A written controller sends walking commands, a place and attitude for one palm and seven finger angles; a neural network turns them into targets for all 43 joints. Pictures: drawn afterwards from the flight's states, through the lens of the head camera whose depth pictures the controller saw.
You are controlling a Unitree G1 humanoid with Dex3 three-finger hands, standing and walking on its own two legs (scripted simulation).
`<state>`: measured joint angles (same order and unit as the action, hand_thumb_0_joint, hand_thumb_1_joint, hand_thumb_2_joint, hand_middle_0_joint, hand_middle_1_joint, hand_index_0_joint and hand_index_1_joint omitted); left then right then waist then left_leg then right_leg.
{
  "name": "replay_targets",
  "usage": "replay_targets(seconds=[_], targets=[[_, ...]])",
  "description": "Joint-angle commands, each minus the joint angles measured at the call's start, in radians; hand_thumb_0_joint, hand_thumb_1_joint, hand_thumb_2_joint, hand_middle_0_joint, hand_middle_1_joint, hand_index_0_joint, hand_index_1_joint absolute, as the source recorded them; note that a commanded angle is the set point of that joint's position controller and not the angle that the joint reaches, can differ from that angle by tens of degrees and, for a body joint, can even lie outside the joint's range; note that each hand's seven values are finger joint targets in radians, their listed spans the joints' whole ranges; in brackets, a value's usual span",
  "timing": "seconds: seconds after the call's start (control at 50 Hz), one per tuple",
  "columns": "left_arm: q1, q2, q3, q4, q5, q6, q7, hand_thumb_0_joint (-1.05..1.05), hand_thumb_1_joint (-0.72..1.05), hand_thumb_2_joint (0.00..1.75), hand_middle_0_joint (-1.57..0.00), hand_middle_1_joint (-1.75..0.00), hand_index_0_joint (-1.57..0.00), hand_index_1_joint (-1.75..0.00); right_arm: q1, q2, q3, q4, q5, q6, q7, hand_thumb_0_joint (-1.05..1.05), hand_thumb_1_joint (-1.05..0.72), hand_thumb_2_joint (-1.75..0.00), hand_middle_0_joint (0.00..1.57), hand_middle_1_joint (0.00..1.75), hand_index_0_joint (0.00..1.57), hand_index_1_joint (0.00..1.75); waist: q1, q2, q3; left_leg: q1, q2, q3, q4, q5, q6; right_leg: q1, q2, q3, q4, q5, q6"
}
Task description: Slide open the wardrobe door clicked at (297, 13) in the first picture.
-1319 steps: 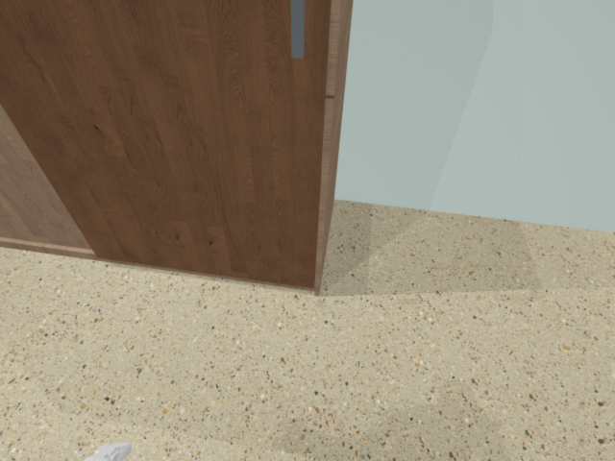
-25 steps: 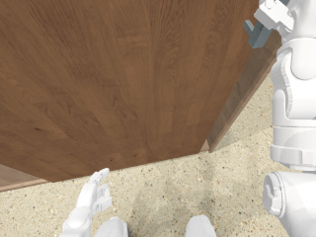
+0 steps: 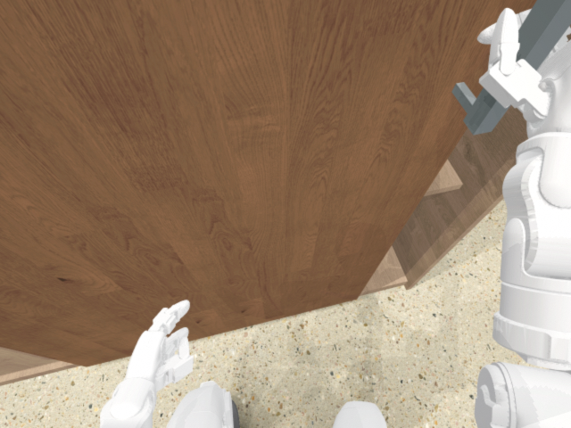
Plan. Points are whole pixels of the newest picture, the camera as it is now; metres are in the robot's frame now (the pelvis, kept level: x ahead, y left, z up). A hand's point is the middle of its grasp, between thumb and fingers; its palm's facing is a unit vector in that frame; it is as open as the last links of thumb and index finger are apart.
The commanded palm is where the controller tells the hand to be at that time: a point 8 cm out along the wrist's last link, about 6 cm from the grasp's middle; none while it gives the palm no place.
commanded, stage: step sideways, sliding the door along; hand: right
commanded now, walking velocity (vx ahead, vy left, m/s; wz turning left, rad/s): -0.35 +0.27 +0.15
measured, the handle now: (522, 23) +0.40 -0.26 +0.28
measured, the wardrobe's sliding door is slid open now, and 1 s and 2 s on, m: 0.20 0.62 0.68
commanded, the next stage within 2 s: stop walking and hold the door there in 1.56 s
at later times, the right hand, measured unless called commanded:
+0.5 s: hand (280, 110) +0.34 -0.03 +0.26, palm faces +0.09 +0.99 -0.05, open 6.8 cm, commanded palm +0.32 -0.02 +0.24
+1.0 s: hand out of the picture +0.31 +0.17 +0.26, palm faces -0.08 +0.99 -0.11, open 7.6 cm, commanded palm +0.30 +0.14 +0.25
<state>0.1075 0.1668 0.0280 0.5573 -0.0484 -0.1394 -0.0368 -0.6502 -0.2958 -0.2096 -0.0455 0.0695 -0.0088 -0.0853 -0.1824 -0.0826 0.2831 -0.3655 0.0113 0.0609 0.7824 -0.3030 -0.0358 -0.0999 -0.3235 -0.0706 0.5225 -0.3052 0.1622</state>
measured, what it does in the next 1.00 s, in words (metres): steps to the left: left foot, then right foot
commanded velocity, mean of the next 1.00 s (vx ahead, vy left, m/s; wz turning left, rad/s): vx -0.13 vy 0.29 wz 0.09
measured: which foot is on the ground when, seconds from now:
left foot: up 0.00-0.02, down 0.04-0.26, up 0.28-0.66, down 0.68-0.92, up 0.94-1.00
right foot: down 0.00-0.04, up 0.06-0.24, down 0.26-0.68, up 0.70-0.90, down 0.92-1.00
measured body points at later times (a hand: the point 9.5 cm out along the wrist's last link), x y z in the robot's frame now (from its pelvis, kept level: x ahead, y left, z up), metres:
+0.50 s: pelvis -0.03 +0.09 +0.02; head +0.06 +0.06 +0.45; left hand +0.18 +0.29 -0.07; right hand +0.33 -0.09 +0.26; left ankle -0.03 +0.28 -0.64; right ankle +0.00 -0.06 -0.73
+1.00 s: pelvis -0.09 +0.23 +0.00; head -0.03 +0.23 +0.44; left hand +0.07 +0.49 -0.09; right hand +0.31 +0.12 +0.26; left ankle -0.09 +0.35 -0.67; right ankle -0.05 +0.12 -0.73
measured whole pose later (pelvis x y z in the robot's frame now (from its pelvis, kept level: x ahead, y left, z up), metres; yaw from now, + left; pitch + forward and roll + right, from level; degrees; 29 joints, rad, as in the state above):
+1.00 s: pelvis -0.09 +0.23 +0.00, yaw +8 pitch -3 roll +1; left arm 0.06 0.21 0.05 0.63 -0.02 -0.02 0.02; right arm -0.61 -0.24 -0.03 -0.04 0.04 -0.08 -0.10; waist -0.02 0.00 0.21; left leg -0.46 -0.04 0.01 1.06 -0.47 0.00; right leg -0.24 -0.12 -0.18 0.58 -0.28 -0.01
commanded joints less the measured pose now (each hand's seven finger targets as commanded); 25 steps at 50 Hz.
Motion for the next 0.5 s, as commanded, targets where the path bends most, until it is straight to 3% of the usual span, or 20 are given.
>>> replay_targets(seconds=[0.0, 0.02, 0.04, 0.06, 0.08, 0.1, 0.12, 0.14, 0.16, 0.18, 0.2, 0.22, 0.24, 0.26, 0.28, 0.3, 0.32, 0.34, 0.4, 0.48], targets=[[-0.097, 0.119, 0.034, -0.141, -0.034, -0.065, 0.013, 0.00, 0.90, 0.90, -0.20, -0.30, -0.20, -0.30, -0.385, -0.038, 0.194, -0.390, -0.006, -0.170, 0.061, 0.00, -0.90, -0.90, 0.45, 1.40, 0.45, 1.40, 0.168, -0.061, -0.548, 0.281, 0.010, 0.018, -0.322, 0.554, 0.002, 0.088, 0.065, -0.094, 0.296, 0.468, -0.273], [-0.115, 0.081, 0.021, -0.151, -0.033, -0.065, 0.020, 0.00, 0.90, 0.90, -0.20, -0.30, -0.20, -0.30, -0.360, -0.095, 0.171, -0.417, -0.011, -0.175, 0.058, 0.00, -0.90, -0.90, 0.45, 1.40, 0.45, 1.40, 0.162, 0.205, -0.539, 0.370, 0.157, -0.133, -0.355, 0.995, 0.047, -0.100, 0.187, -0.081, 0.449, -0.057, -0.197], [-0.157, 0.089, 0.017, -0.147, -0.012, -0.068, 0.036, 0.00, 0.90, 0.90, -0.20, -0.30, -0.20, -0.30, -0.287, -0.150, 0.125, -0.415, -0.016, -0.157, 0.050, 0.00, -0.90, -0.90, 0.45, 1.40, 0.45, 1.40, 0.135, 0.319, -0.521, 0.342, 0.275, -0.329, -0.339, 1.317, 0.117, -0.264, 0.298, -0.011, 0.589, -0.429, -0.117], [-0.133, 0.072, 0.004, -0.129, -0.006, -0.069, 0.040, 0.00, 0.90, 0.90, -0.20, -0.30, -0.20, -0.30, -0.255, -0.151, 0.109, -0.461, -0.011, -0.149, 0.040, 0.00, -0.90, -0.90, 0.45, 1.40, 0.45, 1.40, 0.117, 0.297, -0.513, 0.325, 0.313, -0.344, -0.324, 1.346, 0.124, -0.289, 0.288, 0.076, 0.658, -0.455, -0.120], [-0.106, 0.101, 0.023, -0.117, -0.011, -0.060, 0.038, 0.00, 0.90, 0.90, -0.20, -0.30, -0.20, -0.30, -0.266, -0.136, 0.120, -0.526, 0.013, -0.157, 0.042, 0.00, -0.90, -0.90, 0.45, 1.40, 0.45, 1.40, 0.132, 0.392, -0.548, 0.358, 0.309, -0.373, -0.291, 1.287, 0.148, -0.302, 0.267, 0.113, 0.679, -0.460, -0.127], [-0.124, 0.105, 0.019, -0.087, -0.018, -0.060, 0.041, 0.00, 0.90, 0.90, -0.20, -0.30, -0.20, -0.30, -0.256, -0.122, 0.116, -0.581, 0.021, -0.167, 0.032, 0.00, -0.90, -0.90, 0.45, 1.40, 0.45, 1.40, 0.153, 0.363, -0.563, 0.470, 0.316, -0.372, -0.257, 1.325, 0.198, -0.356, 0.249, 0.125, 0.598, -0.440, -0.131], [-0.127, 0.091, 0.004, -0.085, -0.017, -0.051, 0.040, 0.00, 0.90, 0.90, -0.20, -0.30, -0.20, -0.30, -0.244, -0.078, 0.140, -0.613, 0.015, -0.186, 0.020, 0.00, -0.90, -0.90, 0.45, 1.40, 0.45, 1.40, 0.163, 0.398, -0.593, 0.558, 0.312, -0.321, -0.217, 1.337, 0.211, -0.368, 0.242, 0.126, 0.497, -0.412, -0.134], [-0.125, 0.092, -0.001, -0.077, -0.010, -0.039, 0.041, 0.00, 0.90, 0.90, -0.20, -0.30, -0.20, -0.30, -0.231, -0.061, 0.137, -0.612, 0.013, -0.201, 0.009, 0.00, -0.90, -0.90, 0.45, 1.40, 0.45, 1.40, 0.176, 0.368, -0.609, 0.565, 0.272, -0.277, -0.200, 1.355, 0.202, -0.321, 0.253, 0.093, 0.352, -0.365, -0.129], [-0.124, 0.100, 0.000, -0.072, -0.007, -0.021, 0.042, 0.00, 0.90, 0.90, -0.20, -0.30, -0.20, -0.30, -0.234, -0.045, 0.157, -0.632, 0.004, -0.213, 0.007, 0.00, -0.90, -0.90, 0.45, 1.40, 0.45, 1.40, 0.196, 0.368, -0.619, 0.500, 0.239, -0.227, -0.176, 1.280, 0.184, -0.230, 0.251, 0.075, 0.186, -0.238, -0.125], [-0.133, 0.102, 0.004, -0.077, 0.000, -0.006, 0.045, 0.00, 0.90, 0.90, -0.20, -0.30, -0.20, -0.30, -0.239, -0.036, 0.171, -0.642, -0.001, -0.231, 0.004, 0.00, -0.90, -0.90, 0.45, 1.40, 0.45, 1.40, 0.203, 0.304, -0.644, 0.450, 0.209, -0.176, -0.142, 1.189, 0.161, -0.119, 0.242, 0.023, 0.068, -0.040, -0.120], [-0.138, 0.113, 0.011, -0.088, 0.001, 0.008, 0.046, 0.00, 0.90, 0.90, -0.20, -0.30, -0.20, -0.30, -0.257, -0.026, 0.205, -0.673, -0.001, -0.250, 0.006, 0.00, -0.90, -0.90, 0.45, 1.40, 0.45, 1.40, 0.217, 0.203, -0.660, 0.339, 0.174, -0.137, -0.091, 1.007, 0.133, 0.045, 0.196, 0.012, -0.046, 0.209, -0.123], [-0.125, 0.119, 0.025, -0.102, 0.005, 0.022, 0.036, 0.00, 0.90, 0.90, -0.20, -0.30, -0.20, -0.30, -0.284, 0.016, 0.259, -0.659, 0.007, -0.256, 0.019, 0.00, -0.90, -0.90, 0.45, 1.40, 0.45, 1.40, 0.227, 0.105, -0.674, 0.097, 0.113, -0.096, -0.005, 0.543, 0.076, 0.278, 0.052, 0.124, -0.112, 0.675, -0.191], [-0.134, 0.171, 0.061, -0.137, 0.004, 0.014, 0.018, 0.00, 0.90, 0.90, -0.20, -0.30, -0.20, -0.30, -0.298, 0.055, 0.282, -0.665, 0.014, -0.257, 0.032, 0.00, -0.90, -0.90, 0.45, 1.40, 0.45, 1.40, 0.184, -0.154, -0.712, -0.171, 0.012, -0.072, 0.195, -0.170, 0.020, 0.449, -0.252, 0.397, -0.076, 1.262, -0.340], [-0.108, 0.164, 0.057, -0.136, 0.019, 0.010, -0.008, 0.00, 0.90, 0.90, -0.20, -0.30, -0.20, -0.30, -0.320, 0.080, 0.283, -0.589, -0.017, -0.257, 0.037, 0.00, -0.90, -0.90, 0.45, 1.40, 0.45, 1.40, 0.181, -0.076, -0.731, -0.164, 0.011, -0.167, 0.348, -0.313, 0.038, 0.414, -0.263, 0.319, -0.019, 1.275, -0.381], [-0.138, 0.197, 0.077, -0.125, 0.007, 0.005, -0.023, 0.00, 0.90, 0.90, -0.20, -0.30, -0.20, -0.30, -0.367, 0.086, 0.285, -0.533, -0.021, -0.236, 0.044, 0.00, -0.90, -0.90, 0.45, 1.40, 0.45, 1.40, 0.178, -0.079, -0.685, -0.208, -0.001, -0.182, 0.411, -0.264, 0.046, 0.378, -0.239, 0.172, -0.017, 1.108, -0.359], [-0.127, 0.169, 0.066, -0.146, 0.020, -0.014, -0.024, 0.00, 0.90, 0.90, -0.20, -0.30, -0.20, -0.30, -0.457, 0.123, 0.322, -0.619, -0.024, -0.249, 0.046, 0.00, -0.90, -0.90, 0.45, 1.40, 0.45, 1.40, 0.190, -0.167, -0.673, -0.202, 0.009, -0.168, 0.392, -0.268, 0.037, 0.339, -0.220, 0.198, -0.020, 1.051, -0.352], [-0.114, 0.157, 0.053, -0.138, 0.019, -0.018, -0.027, 0.00, 0.90, 0.90, -0.20, -0.30, -0.20, -0.30, -0.462, 0.158, 0.374, -0.589, -0.033, -0.237, 0.048, 0.00, -0.90, -0.90, 0.45, 1.40, 0.45, 1.40, 0.203, -0.162, -0.621, -0.207, 0.026, -0.147, 0.395, -0.228, 0.023, 0.324, -0.200, 0.164, -0.033, 1.003, -0.339], [-0.098, 0.161, 0.060, -0.136, 0.017, -0.014, -0.032, 0.00, 0.90, 0.90, -0.20, -0.30, -0.20, -0.30, -0.408, 0.157, 0.366, -0.531, -0.032, -0.218, 0.046, 0.00, -0.90, -0.90, 0.45, 1.40, 0.45, 1.40, 0.205, -0.160, -0.579, -0.213, 0.024, -0.117, 0.389, -0.193, 0.015, 0.299, -0.174, 0.137, -0.051, 0.988, -0.320], [-0.096, 0.172, 0.068, -0.154, 0.015, -0.011, -0.026, 0.00, 0.90, 0.90, -0.20, -0.30, -0.20, -0.30, -0.380, 0.176, 0.391, -0.502, -0.049, -0.181, 0.060, 0.00, -0.90, -0.90, 0.45, 1.40, 0.45, 1.40, 0.199, -0.121, -0.545, -0.190, 0.008, -0.042, 0.329, -0.110, -0.002, 0.280, -0.120, 0.035, -0.069, 0.920, -0.279], [-0.090, 0.157, 0.055, -0.159, 0.016, -0.013, -0.017, 0.00, 0.90, 0.90, -0.20, -0.30, -0.20, -0.30, -0.379, 0.206, 0.417, -0.458, -0.035, -0.171, 0.069, 0.00, -0.90, -0.90, 0.45, 1.40, 0.45, 1.40, 0.203, -0.221, -0.547, -0.084, 0.001, 0.002, 0.188, -0.121, -0.012, 0.231, -0.112, -0.008, -0.098, 0.823, -0.279]])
